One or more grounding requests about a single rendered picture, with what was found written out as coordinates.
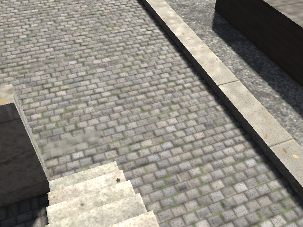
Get stairs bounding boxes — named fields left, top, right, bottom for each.
left=45, top=161, right=160, bottom=227

